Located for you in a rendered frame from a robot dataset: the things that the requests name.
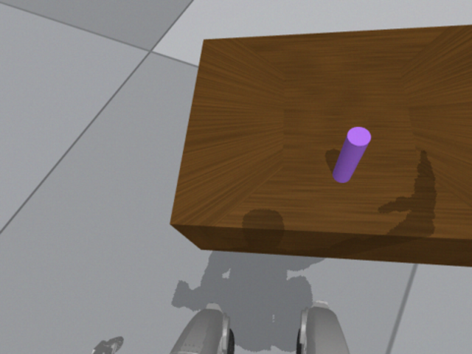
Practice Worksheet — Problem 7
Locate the can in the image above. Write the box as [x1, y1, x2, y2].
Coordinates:
[333, 127, 371, 183]

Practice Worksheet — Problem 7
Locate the left robot hand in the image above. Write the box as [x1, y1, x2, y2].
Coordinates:
[92, 336, 124, 354]

